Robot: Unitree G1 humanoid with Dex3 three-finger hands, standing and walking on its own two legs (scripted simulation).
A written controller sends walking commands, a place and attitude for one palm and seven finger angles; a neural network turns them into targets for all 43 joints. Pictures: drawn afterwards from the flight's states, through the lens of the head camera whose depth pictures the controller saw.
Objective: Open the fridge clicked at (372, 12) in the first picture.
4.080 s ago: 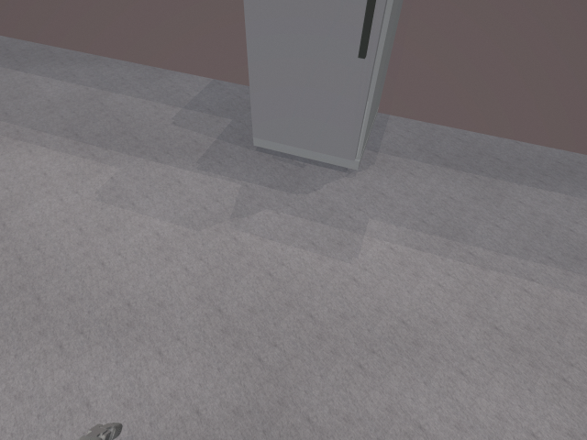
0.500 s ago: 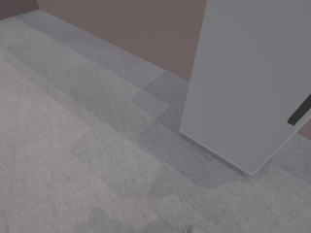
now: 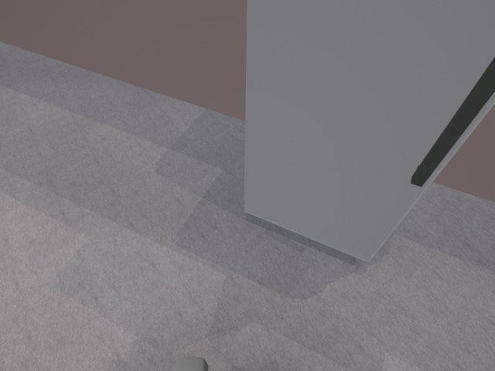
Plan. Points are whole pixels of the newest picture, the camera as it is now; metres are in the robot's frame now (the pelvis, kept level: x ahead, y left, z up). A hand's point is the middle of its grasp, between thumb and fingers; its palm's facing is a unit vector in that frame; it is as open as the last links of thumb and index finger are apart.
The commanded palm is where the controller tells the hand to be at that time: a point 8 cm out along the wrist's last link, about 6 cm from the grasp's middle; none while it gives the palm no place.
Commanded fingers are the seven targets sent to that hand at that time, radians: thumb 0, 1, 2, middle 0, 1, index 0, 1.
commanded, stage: turn to face it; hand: right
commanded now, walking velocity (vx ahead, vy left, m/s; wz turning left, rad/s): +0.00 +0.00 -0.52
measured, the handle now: (473, 97) +0.63 -0.40 +0.12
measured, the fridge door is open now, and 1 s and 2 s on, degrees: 0 0 0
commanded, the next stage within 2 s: take the last steps up to it in 0.40 s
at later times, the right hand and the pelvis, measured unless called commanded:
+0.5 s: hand out of the picture -0.03 -0.14 -0.15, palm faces +0.29 +0.92 -0.27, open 7.4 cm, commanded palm none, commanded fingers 0.00 -0.90 -0.90 0.20 0.30 0.20 0.30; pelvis +0.00 +0.06 +0.00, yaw -15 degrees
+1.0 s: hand out of the picture +0.01 -0.18 -0.16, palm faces +0.34 +0.92 -0.21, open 7.4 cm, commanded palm none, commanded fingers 0.00 -0.90 -0.90 0.20 0.30 0.20 0.30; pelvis +0.04 +0.01 +0.00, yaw -19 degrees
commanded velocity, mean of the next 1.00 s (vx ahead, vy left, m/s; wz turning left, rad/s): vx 0.16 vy -0.02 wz -0.20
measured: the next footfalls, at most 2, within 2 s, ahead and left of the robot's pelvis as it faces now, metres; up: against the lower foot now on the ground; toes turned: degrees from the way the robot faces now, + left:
left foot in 0.12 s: +0.05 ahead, +0.15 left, +0.00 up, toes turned -3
right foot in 0.60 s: -0.02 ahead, -0.07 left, +0.00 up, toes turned -22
